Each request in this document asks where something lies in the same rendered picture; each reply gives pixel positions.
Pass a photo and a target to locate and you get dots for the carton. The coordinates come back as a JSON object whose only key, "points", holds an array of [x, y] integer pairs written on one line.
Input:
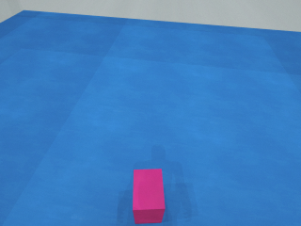
{"points": [[148, 196]]}

